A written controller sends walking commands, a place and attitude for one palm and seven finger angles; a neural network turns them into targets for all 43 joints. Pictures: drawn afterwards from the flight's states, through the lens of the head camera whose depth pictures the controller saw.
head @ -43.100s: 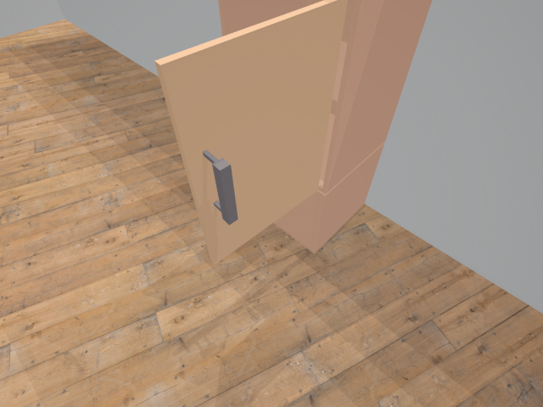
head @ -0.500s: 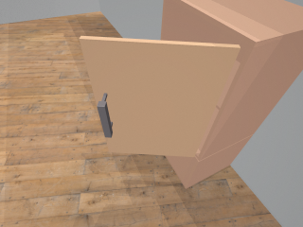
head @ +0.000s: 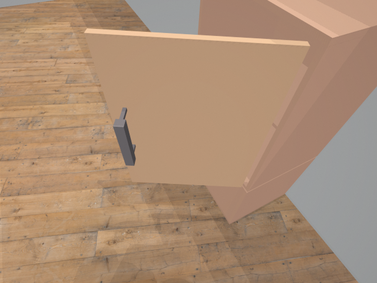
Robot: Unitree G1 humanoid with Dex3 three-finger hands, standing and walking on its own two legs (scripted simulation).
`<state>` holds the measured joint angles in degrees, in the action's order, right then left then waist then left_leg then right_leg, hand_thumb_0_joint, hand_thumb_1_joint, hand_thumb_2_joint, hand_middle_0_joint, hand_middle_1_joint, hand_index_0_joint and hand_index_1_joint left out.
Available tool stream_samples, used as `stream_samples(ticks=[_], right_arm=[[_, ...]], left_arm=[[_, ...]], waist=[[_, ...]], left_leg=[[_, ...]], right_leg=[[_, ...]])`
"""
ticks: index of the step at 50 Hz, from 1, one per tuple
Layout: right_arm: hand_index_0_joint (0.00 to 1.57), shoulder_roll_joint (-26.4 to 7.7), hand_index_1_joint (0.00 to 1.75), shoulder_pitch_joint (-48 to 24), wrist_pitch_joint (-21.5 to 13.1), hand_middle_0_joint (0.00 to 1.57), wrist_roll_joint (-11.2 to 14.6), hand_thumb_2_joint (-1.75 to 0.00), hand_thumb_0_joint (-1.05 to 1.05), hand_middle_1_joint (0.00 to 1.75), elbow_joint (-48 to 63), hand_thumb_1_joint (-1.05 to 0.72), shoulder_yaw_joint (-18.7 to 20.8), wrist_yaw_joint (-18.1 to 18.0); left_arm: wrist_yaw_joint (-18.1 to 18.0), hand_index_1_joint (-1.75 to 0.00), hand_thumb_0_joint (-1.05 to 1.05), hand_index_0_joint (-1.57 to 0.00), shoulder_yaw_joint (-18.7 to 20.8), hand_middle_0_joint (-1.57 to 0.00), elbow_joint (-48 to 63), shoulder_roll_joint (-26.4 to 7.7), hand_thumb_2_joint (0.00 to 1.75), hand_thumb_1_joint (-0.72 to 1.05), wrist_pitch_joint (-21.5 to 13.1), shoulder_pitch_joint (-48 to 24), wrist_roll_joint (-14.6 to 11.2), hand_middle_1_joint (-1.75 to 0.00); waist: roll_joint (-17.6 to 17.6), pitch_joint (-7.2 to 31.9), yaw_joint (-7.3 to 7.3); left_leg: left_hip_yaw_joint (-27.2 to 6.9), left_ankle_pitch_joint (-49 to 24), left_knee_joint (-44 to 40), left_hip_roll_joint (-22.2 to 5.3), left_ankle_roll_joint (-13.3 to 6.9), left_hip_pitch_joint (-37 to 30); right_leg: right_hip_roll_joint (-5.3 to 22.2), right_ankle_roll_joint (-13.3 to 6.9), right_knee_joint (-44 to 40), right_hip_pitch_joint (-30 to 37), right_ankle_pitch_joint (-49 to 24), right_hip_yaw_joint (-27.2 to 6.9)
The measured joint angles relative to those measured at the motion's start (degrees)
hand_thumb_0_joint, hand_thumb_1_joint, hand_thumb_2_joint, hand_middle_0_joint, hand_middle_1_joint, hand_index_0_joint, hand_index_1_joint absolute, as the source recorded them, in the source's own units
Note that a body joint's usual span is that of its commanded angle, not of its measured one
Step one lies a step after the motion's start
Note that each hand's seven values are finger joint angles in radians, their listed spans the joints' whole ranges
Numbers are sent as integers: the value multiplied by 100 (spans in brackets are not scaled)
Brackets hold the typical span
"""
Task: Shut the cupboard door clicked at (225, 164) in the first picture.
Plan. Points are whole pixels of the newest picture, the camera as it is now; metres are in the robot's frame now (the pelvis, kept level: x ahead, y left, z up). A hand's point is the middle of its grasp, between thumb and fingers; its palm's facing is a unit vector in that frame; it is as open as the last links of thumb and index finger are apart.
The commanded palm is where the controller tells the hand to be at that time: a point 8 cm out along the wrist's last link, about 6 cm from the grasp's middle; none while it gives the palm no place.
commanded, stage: come to a stop and stand still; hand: left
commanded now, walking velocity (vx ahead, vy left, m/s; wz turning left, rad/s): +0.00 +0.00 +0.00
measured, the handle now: (127, 137) +0.47 +0.20 -0.02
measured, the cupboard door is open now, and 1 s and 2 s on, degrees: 61 61 61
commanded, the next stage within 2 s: look again from close up in 1.36 s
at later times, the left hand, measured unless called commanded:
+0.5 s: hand out of the picture +0.00 +0.18 -0.16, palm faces +0.00 -0.97 -0.25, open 7.4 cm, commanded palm none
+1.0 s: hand out of the picture +0.06 +0.17 -0.16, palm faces +0.01 -0.97 -0.24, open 7.4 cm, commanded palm none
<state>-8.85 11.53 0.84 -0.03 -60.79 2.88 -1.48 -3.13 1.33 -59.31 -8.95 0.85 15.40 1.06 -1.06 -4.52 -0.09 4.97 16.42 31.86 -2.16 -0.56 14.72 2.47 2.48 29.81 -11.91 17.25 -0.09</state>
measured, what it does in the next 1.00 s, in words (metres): stands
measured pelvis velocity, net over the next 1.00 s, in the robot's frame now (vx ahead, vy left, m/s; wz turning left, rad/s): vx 0.01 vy -0.03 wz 0.01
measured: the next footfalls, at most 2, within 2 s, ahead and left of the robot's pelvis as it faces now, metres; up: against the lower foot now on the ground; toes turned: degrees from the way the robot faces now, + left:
none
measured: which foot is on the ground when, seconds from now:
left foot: down 0.00-1.00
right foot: down 0.00-1.00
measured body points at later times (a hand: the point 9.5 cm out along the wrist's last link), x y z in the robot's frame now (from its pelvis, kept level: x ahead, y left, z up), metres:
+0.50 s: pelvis -0.02 -0.01 +0.00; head +0.00 -0.02 +0.45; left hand +0.00 +0.23 -0.14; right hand +0.01 -0.25 -0.15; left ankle +0.00 +0.11 -0.73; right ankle -0.02 -0.15 -0.73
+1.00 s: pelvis +0.01 -0.03 +0.01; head +0.03 -0.03 +0.46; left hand +0.06 +0.22 -0.14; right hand +0.07 -0.27 -0.15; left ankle +0.00 +0.11 -0.73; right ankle -0.02 -0.15 -0.73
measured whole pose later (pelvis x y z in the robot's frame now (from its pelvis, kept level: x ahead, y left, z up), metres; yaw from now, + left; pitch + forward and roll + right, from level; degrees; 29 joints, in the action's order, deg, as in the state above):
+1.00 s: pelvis +0.01 -0.03 +0.01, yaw +0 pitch +0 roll +1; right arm -11.5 10.3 -1.1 -0.7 -62.8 0.0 -0.7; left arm -0.8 -0.2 -61.8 -12.6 -0.8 10.9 0.7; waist -0.4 -2.1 -0.5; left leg 4.2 13.4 24.4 -2.9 1.9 10.7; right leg 1.3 0.1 26.8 -9.7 16.9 0.7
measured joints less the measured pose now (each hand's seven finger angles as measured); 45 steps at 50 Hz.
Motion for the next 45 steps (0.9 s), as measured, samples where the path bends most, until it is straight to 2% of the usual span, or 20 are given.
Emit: stream_samples(ticks=[6, 15, 29, 45], right_arm=[[19, -120, 30, 74, -57, 20, -75, -89, 1, 30, 545, -92, -82, 77], [20, -182, 30, 117, -37, 20, -114, -89, 1, 30, 711, -92, -181, 184], [20, -369, 30, 383, -123, 20, -73, -89, 1, 30, 66, -91, -229, 129], [20, -282, 30, -8, -187, 20, -67, -89, 1, 30, -197, -91, -283, 81]], left_arm=[[59, -29, 1, -20, -44, -20, 239, -219, 90, 91, -18, -167, 13, -30], [188, -29, 1, -20, -129, -20, 384, -336, 90, 91, -34, -42, 14, -30], [254, -30, 1, -20, -200, -20, -53, -275, 90, 91, -98, -19, -36, -30], [240, -30, 1, -20, -166, -20, -251, -355, 90, 91, -152, -408, -43, -30]], waist=[[179, 202, 11], [269, 409, -9], [122, 177, -8], [54, 204, -15]], left_leg=[[-29, 34, 254, 51, -60, 150], [41, -294, -165, 125, -34, 159], [-16, -395, -512, 43, 91, -69], [-69, -326, -692, -63, 218, -338]], right_leg=[[54, -42, 348, -172, 99, 16], [106, -71, 255, -354, -58, -59], [11, -123, -46, -139, -131, 8], [-101, -224, -255, 152, -62, 72]])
